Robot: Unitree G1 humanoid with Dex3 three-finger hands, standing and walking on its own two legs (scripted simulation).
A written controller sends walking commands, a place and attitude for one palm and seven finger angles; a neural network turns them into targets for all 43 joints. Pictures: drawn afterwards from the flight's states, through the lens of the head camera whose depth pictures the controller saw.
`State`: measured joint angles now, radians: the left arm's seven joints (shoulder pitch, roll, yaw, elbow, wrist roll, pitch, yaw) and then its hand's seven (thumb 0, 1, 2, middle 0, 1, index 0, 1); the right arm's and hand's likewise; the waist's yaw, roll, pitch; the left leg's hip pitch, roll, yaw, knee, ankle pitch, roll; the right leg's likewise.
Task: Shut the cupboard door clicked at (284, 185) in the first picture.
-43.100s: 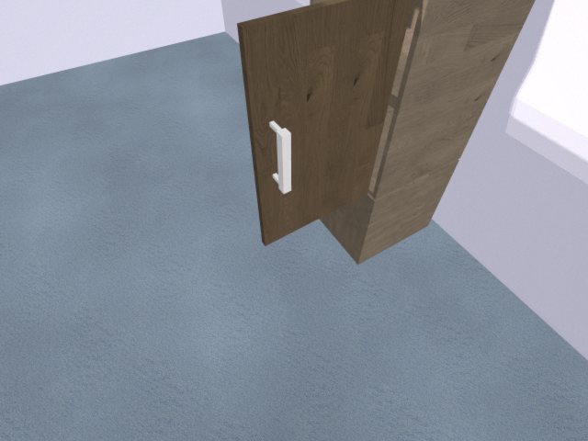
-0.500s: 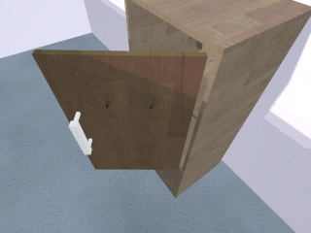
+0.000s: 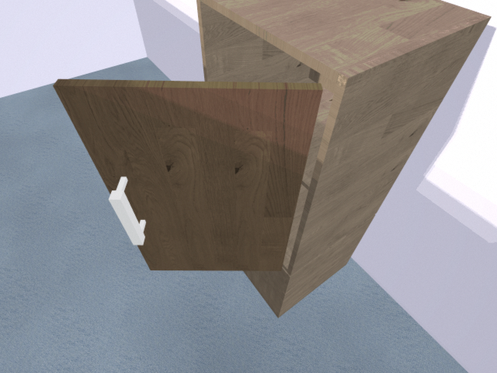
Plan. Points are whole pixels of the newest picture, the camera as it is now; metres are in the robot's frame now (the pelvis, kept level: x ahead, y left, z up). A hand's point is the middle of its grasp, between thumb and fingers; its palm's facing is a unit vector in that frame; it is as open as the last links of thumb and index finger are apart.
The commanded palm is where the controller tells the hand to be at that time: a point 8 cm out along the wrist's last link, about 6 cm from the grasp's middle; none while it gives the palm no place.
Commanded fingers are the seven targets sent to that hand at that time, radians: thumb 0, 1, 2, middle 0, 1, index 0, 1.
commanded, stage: look again from close up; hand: left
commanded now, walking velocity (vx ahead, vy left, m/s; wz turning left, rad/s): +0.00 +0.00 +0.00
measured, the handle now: (131, 212) +0.40 +0.27 -0.03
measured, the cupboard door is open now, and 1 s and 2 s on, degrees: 54 54 54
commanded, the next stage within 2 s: raise the hand and make a fist in 0.24 s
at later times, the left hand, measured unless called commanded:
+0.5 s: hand (126, 365) +0.14 +0.20 -0.06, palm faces +0.25 -0.95 -0.16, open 7.3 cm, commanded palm +0.08 +0.24 -0.07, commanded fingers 0.00 0.90 0.90 -0.35 -0.46 -0.35 -0.46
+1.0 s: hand out of the picture +0.12 +0.19 -0.05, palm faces +0.01 -1.00 -0.03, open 5.0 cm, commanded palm +0.09 +0.25 -0.05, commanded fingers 0.00 0.90 0.90 -0.81 -0.96 -0.81 -0.96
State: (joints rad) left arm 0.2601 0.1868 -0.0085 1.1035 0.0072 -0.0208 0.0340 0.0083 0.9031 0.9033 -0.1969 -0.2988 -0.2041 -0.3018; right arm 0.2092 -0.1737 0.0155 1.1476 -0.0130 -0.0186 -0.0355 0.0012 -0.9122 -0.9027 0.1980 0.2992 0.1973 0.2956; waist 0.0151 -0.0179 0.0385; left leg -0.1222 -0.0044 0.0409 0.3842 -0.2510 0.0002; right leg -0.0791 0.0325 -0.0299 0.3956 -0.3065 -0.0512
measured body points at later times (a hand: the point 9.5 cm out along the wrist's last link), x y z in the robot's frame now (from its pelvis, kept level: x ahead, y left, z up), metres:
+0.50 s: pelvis -0.03 +0.00 -0.02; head -0.03 -0.01 +0.43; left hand +0.12 +0.25 -0.04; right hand +0.06 -0.25 -0.14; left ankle -0.03 +0.12 -0.74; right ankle -0.06 -0.08 -0.74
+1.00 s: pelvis -0.11 +0.01 -0.11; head -0.06 +0.01 +0.33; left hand +0.11 +0.24 -0.05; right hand +0.09 -0.20 -0.18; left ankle -0.03 +0.12 -0.74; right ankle -0.06 -0.08 -0.74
